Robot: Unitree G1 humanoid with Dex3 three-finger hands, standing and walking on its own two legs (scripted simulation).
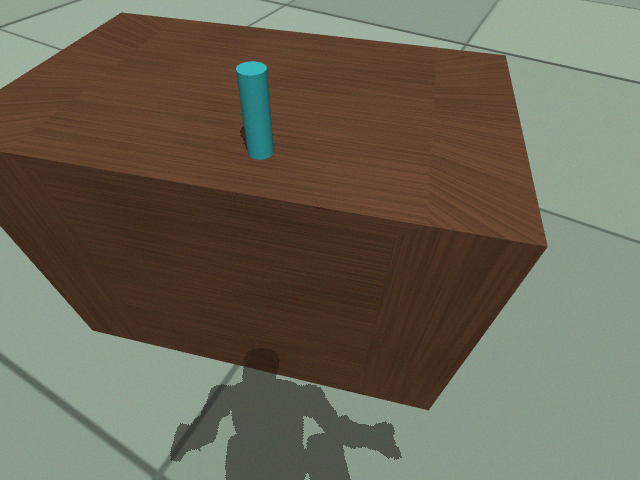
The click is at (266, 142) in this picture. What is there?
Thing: slim round
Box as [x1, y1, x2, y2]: [236, 61, 273, 159]
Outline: 250,61 239,64 236,67 236,73 248,154 253,158 262,159 270,156 273,152 266,66 260,62
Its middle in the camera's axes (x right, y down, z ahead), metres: -0.11 -0.22 +0.69
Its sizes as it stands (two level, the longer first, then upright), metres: 0.050 0.050 0.166
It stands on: a support 0.80 m high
